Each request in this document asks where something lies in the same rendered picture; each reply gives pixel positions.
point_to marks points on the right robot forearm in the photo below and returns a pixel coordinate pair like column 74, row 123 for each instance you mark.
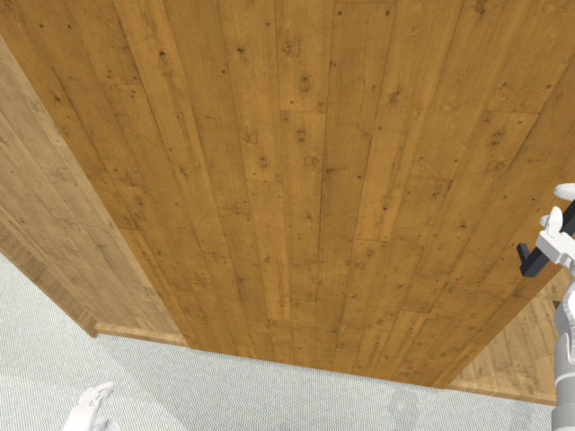
column 563, row 416

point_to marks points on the robot left hand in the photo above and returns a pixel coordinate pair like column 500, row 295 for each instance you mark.
column 83, row 416

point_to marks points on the robot right hand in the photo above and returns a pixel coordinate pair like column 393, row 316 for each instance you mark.
column 558, row 247

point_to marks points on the wardrobe door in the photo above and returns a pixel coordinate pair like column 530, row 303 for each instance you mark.
column 335, row 184
column 49, row 205

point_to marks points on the handle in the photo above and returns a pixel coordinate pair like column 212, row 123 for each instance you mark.
column 533, row 262

